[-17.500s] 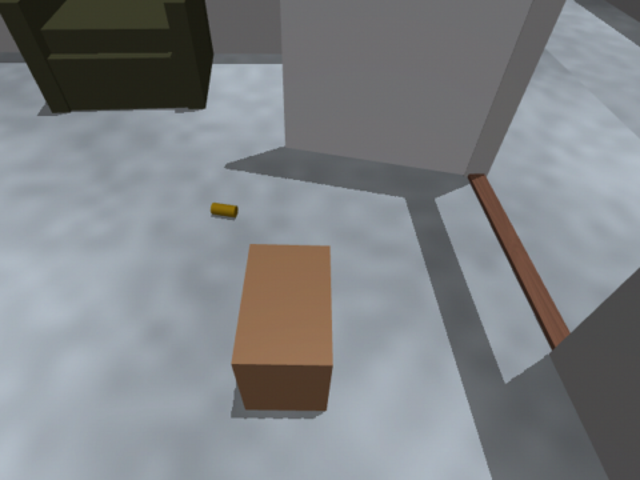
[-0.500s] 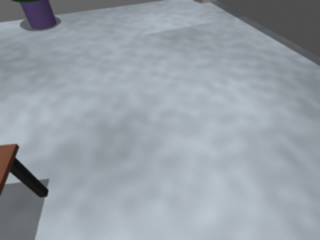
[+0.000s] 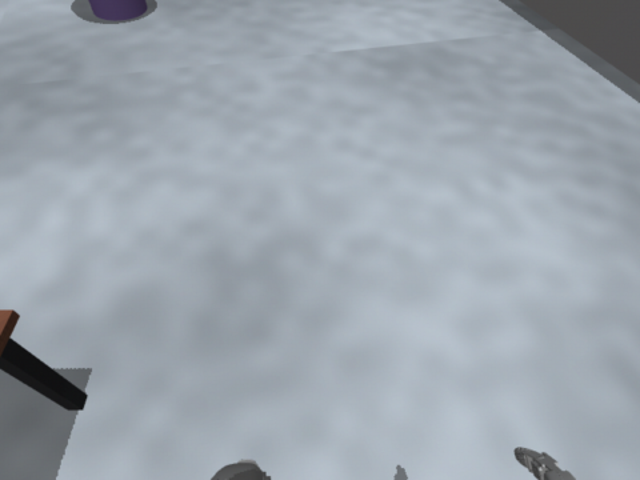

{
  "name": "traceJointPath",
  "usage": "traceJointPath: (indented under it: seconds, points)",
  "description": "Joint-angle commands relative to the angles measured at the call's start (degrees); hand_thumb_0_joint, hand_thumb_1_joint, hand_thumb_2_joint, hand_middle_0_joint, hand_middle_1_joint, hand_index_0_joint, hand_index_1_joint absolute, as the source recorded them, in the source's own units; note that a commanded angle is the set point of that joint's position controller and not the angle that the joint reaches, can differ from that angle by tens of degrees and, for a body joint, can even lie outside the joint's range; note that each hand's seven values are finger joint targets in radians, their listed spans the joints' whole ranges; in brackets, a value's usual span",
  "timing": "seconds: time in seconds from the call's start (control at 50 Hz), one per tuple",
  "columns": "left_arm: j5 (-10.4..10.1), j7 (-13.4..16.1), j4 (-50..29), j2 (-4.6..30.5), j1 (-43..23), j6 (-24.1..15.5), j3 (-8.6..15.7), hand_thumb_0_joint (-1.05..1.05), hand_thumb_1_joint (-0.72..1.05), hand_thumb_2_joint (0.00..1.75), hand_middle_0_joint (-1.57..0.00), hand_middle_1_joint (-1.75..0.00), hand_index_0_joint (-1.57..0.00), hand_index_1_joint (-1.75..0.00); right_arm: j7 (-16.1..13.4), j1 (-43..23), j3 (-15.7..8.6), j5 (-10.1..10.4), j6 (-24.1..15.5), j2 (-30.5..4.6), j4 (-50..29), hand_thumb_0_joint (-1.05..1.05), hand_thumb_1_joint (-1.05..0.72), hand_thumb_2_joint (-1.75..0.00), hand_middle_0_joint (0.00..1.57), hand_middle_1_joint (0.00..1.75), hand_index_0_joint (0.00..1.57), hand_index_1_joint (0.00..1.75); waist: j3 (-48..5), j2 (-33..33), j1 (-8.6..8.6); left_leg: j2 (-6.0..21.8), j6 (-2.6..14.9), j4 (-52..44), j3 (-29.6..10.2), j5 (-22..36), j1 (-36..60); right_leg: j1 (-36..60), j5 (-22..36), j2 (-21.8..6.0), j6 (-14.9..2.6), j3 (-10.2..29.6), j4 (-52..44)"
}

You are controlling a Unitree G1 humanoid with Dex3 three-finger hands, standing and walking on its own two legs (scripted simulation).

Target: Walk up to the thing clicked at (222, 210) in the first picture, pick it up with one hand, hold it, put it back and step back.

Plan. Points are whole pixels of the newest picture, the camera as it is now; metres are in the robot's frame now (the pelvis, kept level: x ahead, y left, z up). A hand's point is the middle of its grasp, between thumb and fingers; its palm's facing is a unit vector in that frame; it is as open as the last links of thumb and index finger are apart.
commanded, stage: walk up
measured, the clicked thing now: out of the picture -0.37 -1.14 -0.72
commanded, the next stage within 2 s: none
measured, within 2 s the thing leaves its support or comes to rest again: neither
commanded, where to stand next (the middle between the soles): +0.55 -0.01 m, yaw -3 degrees
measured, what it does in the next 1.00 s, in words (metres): walks ahead, turning right: right foot, then left foot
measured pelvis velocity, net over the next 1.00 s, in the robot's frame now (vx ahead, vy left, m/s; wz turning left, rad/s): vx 0.44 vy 0.03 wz -0.40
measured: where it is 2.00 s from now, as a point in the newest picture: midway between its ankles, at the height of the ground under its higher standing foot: (279, 356)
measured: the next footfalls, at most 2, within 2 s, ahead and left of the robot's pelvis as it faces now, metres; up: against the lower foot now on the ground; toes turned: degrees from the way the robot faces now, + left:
right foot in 0.30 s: +0.27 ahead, -0.17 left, +0.00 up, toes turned -6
left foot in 0.76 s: +0.50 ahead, +0.10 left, +0.00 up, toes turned -12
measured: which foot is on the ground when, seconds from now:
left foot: down 0.00-0.30, up 0.32-0.74, down 0.76-1.00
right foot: up 0.00-0.28, down 0.30-0.76, up 0.78-1.00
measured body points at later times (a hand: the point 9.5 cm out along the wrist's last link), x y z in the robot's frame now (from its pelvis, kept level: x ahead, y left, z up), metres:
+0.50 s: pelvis +0.21 -0.05 +0.02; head +0.23 -0.08 +0.46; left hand +0.25 +0.28 -0.07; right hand +0.29 -0.37 -0.12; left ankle +0.24 +0.09 -0.66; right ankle +0.23 -0.17 -0.72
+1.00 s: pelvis +0.44 +0.03 +0.03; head +0.45 +0.02 +0.47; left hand +0.63 +0.32 -0.07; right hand +0.43 -0.30 -0.08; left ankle +0.46 +0.11 -0.72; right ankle +0.44 -0.12 -0.66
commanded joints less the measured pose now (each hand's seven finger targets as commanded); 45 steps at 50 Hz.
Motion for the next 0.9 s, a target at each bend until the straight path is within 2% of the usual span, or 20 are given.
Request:
traceJointPath:
  seconds: [0.0, 0.06, 0.14, 0.24, 0.26, 0.28, 0.3, 0.32, 0.38, 0.44, 0.48, 0.5, 0.58, 0.64, 0.7, 0.72, 0.74, 0.76, 0.8, 0.88]
  points:
    - [-1.34, 0.49, -5.47, 13.47, 3.38, -2.05, 2.75, 0.0, 0.9, 0.9, -0.2, -0.3, -0.2, -0.3, -2.63, 6.69, -4.17, 1.79, -0.97, -17.09, -4.16, 0.0, -0.9, -0.9, 0.2, 0.3, 0.2, 0.3, -7.14, 5.25, -2.91, 17.25, 11.37, -21.83, -20.54, -4.57, 17.97, -24.0, 6.06, -1.87, -1.09, 7.42, 12.79]
    - [-0.38, -0.94, -4.05, 12.0, 5.33, -1.53, 3.16, 0.0, 0.9, 0.9, -0.2, -0.3, -0.2, -0.3, -2.34, 5.03, -2.93, 0.89, -1.91, -15.01, -5.16, 0.0, -0.9, -0.9, 0.2, 0.3, 0.2, 0.3, -4.91, 8.16, -1.58, 12.58, 10.2, -22.15, -9.19, 3.41, 8.91, -16.62, 8.17, -2.96, 1.41, 3.24, 0.89]
    - [0.68, -2.25, -6.41, 11.27, 0.54, -2.07, 3.48, 0.0, 0.9, 0.9, -0.2, -0.3, -0.2, -0.3, -1.76, 5.44, -3.51, 0.28, -2.59, -17.02, -6.66, 0.0, -0.9, -0.9, 0.2, 0.3, 0.2, 0.3, -3.73, 10.31, -2.38, 14.33, 12.64, -22.47, -8.63, -5.16, 8.64, -16.39, 11.83, -4.71, 1.88, -0.02, -15.12]
    - [1.29, -2.14, -3.27, 13.29, 7.07, -2.79, 5.72, 0.0, 0.9, 0.9, -0.2, -0.3, -0.2, -0.3, -1.05, 1.16, -2.46, 0.58, -1.6, -14.37, -8.58, 0.0, -0.9, -0.9, 0.2, 0.3, 0.2, 0.3, -6.99, 3.9, 3.14, 9.14, 6.96, -10.3, -4.22, -19.32, -4.74, 4.08, 18.38, 0.16, 0.8, -4.93, -22.01]
    - [1.42, -1.53, -2.39, 15.36, 11.64, -3.27, 6.74, 0.0, 0.9, 0.9, -0.2, -0.3, -0.2, -0.3, -1.21, 2.7, -1.44, 0.38, -1.4, -11.79, -8.62, 0.0, -0.9, -0.9, 0.2, 0.3, 0.2, 0.3, -8.76, -3.47, 5.64, 6.26, 5.05, 1.67, -1.42, -18.46, -9.93, 11.64, 12.06, -0.62, -0.16, -1.42, -24.53]
    - [1.85, -0.52, -2.77, 20.33, 15.96, -3.99, 8.08, 0.0, 0.9, 0.9, -0.2, -0.3, -0.2, -0.3, -1.18, 3.49, -0.02, 0.48, -1.41, -7.75, -9.43, 0.0, -0.9, -0.9, 0.2, 0.3, 0.2, 0.3, -8.01, -18.71, 7.9, -1.42, 1.94, 23.63, 3.24, -18.7, -17.82, 13.3, -5.34, -12.72, -4.27, 20.19, -37.8]
    - [1.18, -0.33, -5.07, 22.9, 13.1, -4.41, 7.52, 0.0, 0.9, 0.9, -0.2, -0.3, -0.2, -0.3, -1.8, 4.08, -0.59, 0.81, -0.93, -10.85, -9.26, 0.0, -0.9, -0.9, 0.2, 0.3, 0.2, 0.3, -7.01, -14.83, 5.77, -3.52, 0.06, 30.72, -3.62, -19.75, -20.88, 9.36, -6.58, -22.98, -10.2, 41.67, -46.88]
    - [0.39, -0.16, -6.82, 22.22, 7.49, -4.25, 6.91, 0.0, 0.9, 0.9, -0.2, -0.3, -0.2, -0.3, -2.4, 4.16, -1.49, 0.84, -0.85, -14.47, -7.82, 0.0, -0.9, -0.9, 0.2, 0.3, 0.2, 0.3, -4.28, -8.13, 2.93, 0.49, -0.03, 32.92, -8.08, -16.96, -19.91, 4.67, -5.33, -24.5, -13.1, 41.93, -46.3]
    - [-0.01, 0.33, -7.64, 17.78, 1.92, -4.27, 5.79, 0.0, 0.9, 0.9, -0.2, -0.3, -0.2, -0.3, -1.94, 7.84, -1.49, 1.62, -0.63, -14.09, -4.15, 0.0, -0.9, -0.9, 0.2, 0.3, 0.2, 0.3, -3.23, -6.6, -0.07, 3.39, -0.04, 26.68, -9.15, -9.76, -14.65, -0.3, 7.8, -16.55, -10.14, 21.25, -42.96]
    - [0.07, 0.36, -8.05, 16.24, 2.2, -4.64, 5.17, 0.0, 0.9, 0.9, -0.2, -0.3, -0.2, -0.3, -0.83, 9.38, -1.75, 0.91, -0.02, -13.13, -3.15, 0.0, -0.9, -0.9, 0.2, 0.3, 0.2, 0.3, -3.81, -8.85, -0.54, 3.19, -1.41, 18.48, -6.19, -6.51, -11.29, -0.81, 18.49, -12.9, -9.96, 10.98, -41.71]
    - [0.3, 0.26, -8.78, 17.17, 2.71, -4.74, 5.5, 0.0, 0.9, 0.9, -0.2, -0.3, -0.2, -0.3, -0.26, 6.51, -1.77, 0.38, 0.13, -12.61, -4.67, 0.0, -0.9, -0.9, 0.2, 0.3, 0.2, 0.3, -3.45, -8.47, 0.58, 3.73, -2.0, 11.42, -4.55, -5.84, -9.29, -1.91, 18.19, -13.81, -10.83, 8.88, -41.7]
    - [-0.38, 0.32, -7.37, 14.04, 5.09, -2.93, 3.15, 0.0, 0.9, 0.9, -0.2, -0.3, -0.2, -0.3, 1.41, -2.76, -2.07, -0.54, 0.48, -13.08, -8.73, 0.0, -0.9, -0.9, 0.2, 0.3, 0.2, 0.3, -4.83, -3.34, 0.05, 0.65, -3.25, 12.42, -4.08, -7.38, -10.44, -2.25, 20.68, -12.15, -11.45, 23.21, -43.36]
    - [0.41, 0.94, -8.79, 16.49, 1.54, -3.03, 4.39, 0.0, 0.9, 0.9, -0.2, -0.3, -0.2, -0.3, 2.15, -3.31, -1.26, 1.69, 1.71, -11.94, -8.39, 0.0, -0.9, -0.9, 0.2, 0.3, 0.2, 0.3, -7.26, -7.19, -0.66, 1.73, -3.12, 5.85, -4.46, -2.56, -12.27, 4.97, 10.22, -10.82, -10.01, 18.14, -43.77]
    - [0.66, 1.03, -7.52, 16.43, 4.69, -2.76, 3.91, 0.0, 0.9, 0.9, -0.2, -0.3, -0.2, -0.3, 2.17, -7.7, -1.33, 1.44, 1.39, -12.11, -9.95, 0.0, -0.9, -0.9, 0.2, 0.3, 0.2, 0.3, -5.18, -7.34, 1.04, 0.82, -2.89, 0.81, -4.0, -5.8, -8.8, 3.13, 17.49, -10.61, -10.02, 18.29, -40.54]
    - [0.4, 1.43, -8.44, 16.72, -0.38, -2.22, 3.6, 0.0, 0.9, 0.9, -0.2, -0.3, -0.2, -0.3, 1.31, 1.33, -2.41, 1.34, 0.81, -12.76, -7.58, 0.0, -0.9, -0.9, 0.2, 0.3, 0.2, 0.3, -6.97, -5.58, -5.09, -0.26, -1.58, -10.45, -4.04, -1.55, 14.53, -10.75, 20.08, -8.28, -6.14, 14.14, -31.07]
    - [0.43, 1.49, -8.74, 14.19, -0.26, -2.07, 2.77, 0.0, 0.9, 0.9, -0.2, -0.3, -0.2, -0.3, 0.55, 9.83, -3.96, 0.57, 0.63, -15.97, -5.39, 0.0, -0.9, -0.9, 0.2, 0.3, 0.2, 0.3, -11.83, 2.47, -9.75, 2.04, 0.76, -13.72, -9.18, -5.72, 30.86, -20.48, 17.49, -3.28, -3.65, 10.44, -16.49]
    - [0.23, 1.88, -9.49, 7.71, 1.5, -1.91, 1.22, 0.0, 0.9, 0.9, -0.2, -0.3, -0.2, -0.3, -0.48, 15.19, -5.43, -0.98, 0.42, -20.11, -5.02, 0.0, -0.9, -0.9, 0.2, 0.3, 0.2, 0.3, -15.5, 17.6, -10.47, 15.48, 3.15, -20.18, -26.3, -18.58, 40.35, -32.45, -2.07, 4.96, -0.94, 5.95, 0.4]
    - [-0.01, 2.73, -8.9, 9.68, 2.8, -1.67, 0.79, 0.0, 0.9, 0.9, -0.2, -0.3, -0.2, -0.3, -0.96, 10.35, -5.58, 0.26, 0.6, -21.45, -7.32, 0.0, -0.9, -0.9, 0.2, 0.3, 0.2, 0.3, -13.12, 16.32, -8.63, 26.36, 5.78, -28.29, -39.7, -27.12, 31.69, -35.44, -3.43, 4.2, -0.06, 4.17, 7.15]
    - [-0.23, 2.4, -5.99, 13.89, 3.54, -1.41, 1.24, 0.0, 0.9, 0.9, -0.2, -0.3, -0.2, -0.3, -0.57, 0.93, -4.56, 1.82, 1.0, -18.19, -9.2, 0.0, -0.9, -0.9, 0.2, 0.3, 0.2, 0.3, -5.7, 9.12, -3.55, 22.0, 5.44, -30.23, -29.67, -26.8, 18.24, -28.84, 4.91, -2.22, -0.18, 5.68, 8.3]
    - [-0.58, 0.47, -3.7, 12.36, 2.72, -0.52, 1.66, 0.0, 0.9, 0.9, -0.2, -0.3, -0.2, -0.3, -0.7, -0.96, -2.55, 1.27, 0.53, -12.59, -9.6, 0.0, -0.9, -0.9, 0.2, 0.3, 0.2, 0.3, -4.56, 10.85, -3.43, 13.77, 7.01, -26.31, -9.19, -7.12, 17.58, -26.74, 12.25, -5.07, 2.23, 1.61, 1.46]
